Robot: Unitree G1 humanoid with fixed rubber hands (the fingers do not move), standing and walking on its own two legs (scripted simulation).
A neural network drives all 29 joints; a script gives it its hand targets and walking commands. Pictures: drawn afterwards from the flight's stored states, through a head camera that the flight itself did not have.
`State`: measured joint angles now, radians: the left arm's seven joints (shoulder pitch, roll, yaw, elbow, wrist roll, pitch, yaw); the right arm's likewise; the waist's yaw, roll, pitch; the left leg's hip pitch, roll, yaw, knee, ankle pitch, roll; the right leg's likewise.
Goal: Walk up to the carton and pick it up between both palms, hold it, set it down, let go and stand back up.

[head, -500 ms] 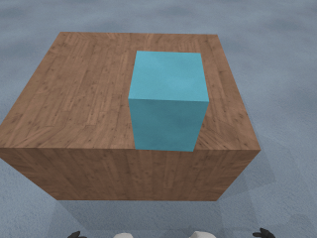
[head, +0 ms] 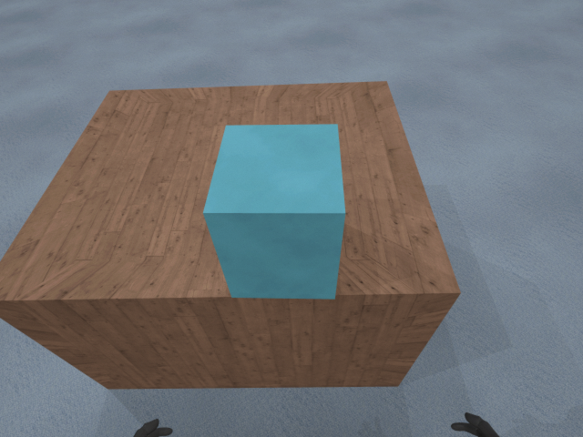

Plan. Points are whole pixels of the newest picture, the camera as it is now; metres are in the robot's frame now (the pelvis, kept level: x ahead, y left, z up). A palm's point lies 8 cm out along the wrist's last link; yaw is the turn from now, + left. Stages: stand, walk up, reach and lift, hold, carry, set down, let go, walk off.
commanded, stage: walk up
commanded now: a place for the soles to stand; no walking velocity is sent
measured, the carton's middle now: (282, 215) +0.49 +0.04 -0.02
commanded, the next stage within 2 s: none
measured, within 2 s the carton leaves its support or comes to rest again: neither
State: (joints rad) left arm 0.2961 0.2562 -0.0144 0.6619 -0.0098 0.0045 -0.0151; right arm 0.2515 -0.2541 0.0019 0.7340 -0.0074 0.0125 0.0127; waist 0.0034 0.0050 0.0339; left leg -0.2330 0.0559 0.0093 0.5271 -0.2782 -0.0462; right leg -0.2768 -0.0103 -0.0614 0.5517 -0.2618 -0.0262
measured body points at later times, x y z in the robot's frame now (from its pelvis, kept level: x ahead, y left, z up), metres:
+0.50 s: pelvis +0.01 +0.05 +0.00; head +0.02 +0.05 +0.45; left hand +0.04 +0.32 -0.12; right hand +0.09 -0.22 -0.12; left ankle +0.04 +0.18 -0.70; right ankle +0.02 -0.10 -0.73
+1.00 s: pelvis +0.09 +0.11 -0.01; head +0.10 +0.11 +0.44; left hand +0.22 +0.36 -0.12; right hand +0.13 -0.14 -0.14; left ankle +0.08 +0.22 -0.73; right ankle +0.13 -0.01 -0.73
